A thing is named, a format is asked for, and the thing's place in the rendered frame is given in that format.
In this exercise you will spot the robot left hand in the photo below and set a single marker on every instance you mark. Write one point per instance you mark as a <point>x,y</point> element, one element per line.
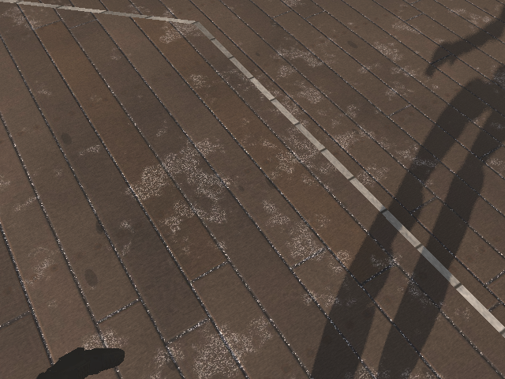
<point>80,363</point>

